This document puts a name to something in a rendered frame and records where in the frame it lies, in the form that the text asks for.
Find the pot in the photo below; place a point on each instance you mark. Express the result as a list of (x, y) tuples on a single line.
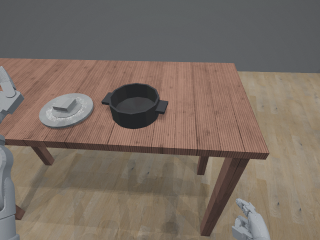
[(135, 105)]

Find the lid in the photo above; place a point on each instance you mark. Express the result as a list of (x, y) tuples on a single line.
[(58, 119)]

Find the left robot hand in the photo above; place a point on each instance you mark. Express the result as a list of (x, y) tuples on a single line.
[(10, 98)]

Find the robot left forearm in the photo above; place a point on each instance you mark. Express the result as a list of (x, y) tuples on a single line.
[(7, 195)]

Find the right robot hand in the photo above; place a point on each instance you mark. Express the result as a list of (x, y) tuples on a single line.
[(251, 228)]

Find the table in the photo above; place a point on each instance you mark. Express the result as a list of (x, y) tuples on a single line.
[(208, 115)]

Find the knob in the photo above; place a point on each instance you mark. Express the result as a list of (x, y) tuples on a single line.
[(64, 104)]

